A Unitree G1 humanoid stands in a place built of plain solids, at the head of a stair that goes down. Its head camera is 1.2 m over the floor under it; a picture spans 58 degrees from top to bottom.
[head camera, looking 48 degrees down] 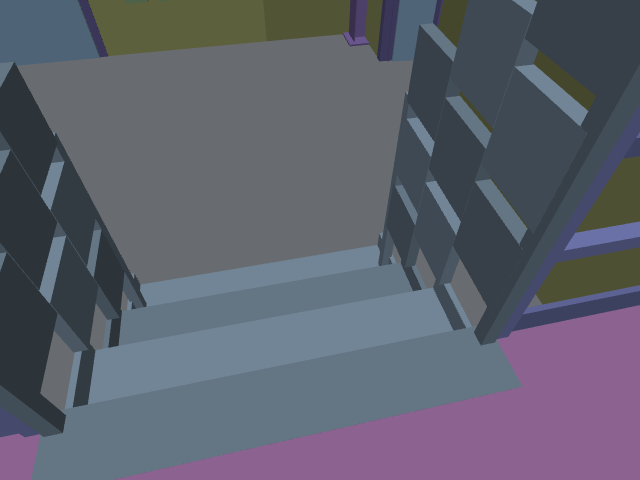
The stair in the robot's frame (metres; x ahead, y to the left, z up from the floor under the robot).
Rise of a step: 0.20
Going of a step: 0.30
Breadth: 1.32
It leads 12 degrees to the left of straight ahead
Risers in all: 4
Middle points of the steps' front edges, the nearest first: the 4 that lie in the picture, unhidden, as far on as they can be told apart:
0.58 0.11 0.00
0.88 0.17 -0.20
1.17 0.24 -0.41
1.46 0.30 -0.61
